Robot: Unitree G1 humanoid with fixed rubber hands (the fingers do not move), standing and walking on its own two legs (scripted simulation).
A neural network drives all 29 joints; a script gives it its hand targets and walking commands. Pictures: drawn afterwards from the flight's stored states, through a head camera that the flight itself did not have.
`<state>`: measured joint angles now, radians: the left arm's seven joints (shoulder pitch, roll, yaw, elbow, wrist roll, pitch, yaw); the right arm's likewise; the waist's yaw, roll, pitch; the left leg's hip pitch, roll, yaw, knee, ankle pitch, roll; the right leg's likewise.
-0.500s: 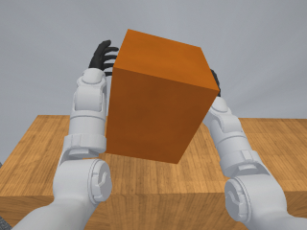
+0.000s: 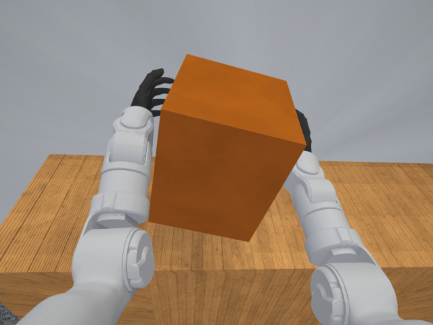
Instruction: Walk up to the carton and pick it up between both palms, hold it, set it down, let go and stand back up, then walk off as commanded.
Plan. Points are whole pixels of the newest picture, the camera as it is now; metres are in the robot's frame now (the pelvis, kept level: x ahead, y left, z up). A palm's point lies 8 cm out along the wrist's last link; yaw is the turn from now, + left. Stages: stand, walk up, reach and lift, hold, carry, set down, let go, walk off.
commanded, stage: set down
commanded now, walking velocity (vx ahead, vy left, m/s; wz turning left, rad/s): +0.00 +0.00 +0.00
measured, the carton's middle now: (218, 150) +0.40 -0.03 +0.16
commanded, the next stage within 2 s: none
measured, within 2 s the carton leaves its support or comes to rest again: rests again in 2.00 s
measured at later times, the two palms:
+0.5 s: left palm (148, 122) +0.44 +0.10 +0.20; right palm (295, 165) +0.36 -0.18 +0.15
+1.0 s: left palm (152, 133) +0.46 +0.09 +0.16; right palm (291, 175) +0.36 -0.18 +0.12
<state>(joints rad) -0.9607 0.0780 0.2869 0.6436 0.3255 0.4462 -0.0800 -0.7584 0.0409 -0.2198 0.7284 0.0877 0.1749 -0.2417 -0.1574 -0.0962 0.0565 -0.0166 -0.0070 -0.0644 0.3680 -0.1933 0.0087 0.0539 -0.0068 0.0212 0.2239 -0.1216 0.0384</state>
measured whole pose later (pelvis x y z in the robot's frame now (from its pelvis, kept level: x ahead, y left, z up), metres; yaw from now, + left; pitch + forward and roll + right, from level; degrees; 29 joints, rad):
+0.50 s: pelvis +0.01 +0.01 +0.00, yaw +0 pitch -7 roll -2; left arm -0.95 0.09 0.27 0.76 0.32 0.36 -0.09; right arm -0.69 0.09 -0.28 0.70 0.03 0.14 -0.25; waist -0.16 -0.09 0.06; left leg -0.04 -0.01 -0.05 0.37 -0.20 0.02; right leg 0.04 -0.02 0.01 0.22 -0.12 0.05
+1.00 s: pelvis +0.01 +0.01 +0.00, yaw -1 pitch -4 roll -1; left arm -0.96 0.10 0.27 0.90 0.30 0.26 -0.12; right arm -0.64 0.16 -0.38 0.66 -0.09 0.10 -0.24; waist -0.16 -0.08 0.04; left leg -0.10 -0.01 -0.03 0.36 -0.19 0.02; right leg -0.03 -0.03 0.01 0.21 -0.11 0.05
